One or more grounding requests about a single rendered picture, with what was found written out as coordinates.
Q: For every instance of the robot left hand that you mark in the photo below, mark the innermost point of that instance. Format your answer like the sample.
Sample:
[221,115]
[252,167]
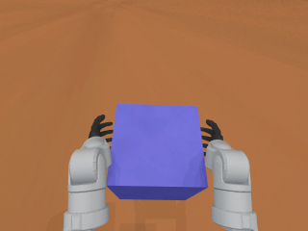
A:
[97,126]

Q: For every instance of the carton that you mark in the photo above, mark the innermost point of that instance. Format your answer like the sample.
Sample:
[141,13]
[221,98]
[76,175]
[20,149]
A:
[157,153]

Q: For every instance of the robot left forearm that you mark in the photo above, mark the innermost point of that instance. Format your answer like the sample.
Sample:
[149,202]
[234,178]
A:
[86,185]

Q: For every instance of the robot right forearm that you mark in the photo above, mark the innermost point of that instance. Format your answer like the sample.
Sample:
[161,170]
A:
[232,207]

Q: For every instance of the robot right hand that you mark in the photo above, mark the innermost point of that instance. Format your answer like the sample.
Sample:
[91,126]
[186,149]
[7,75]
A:
[214,132]

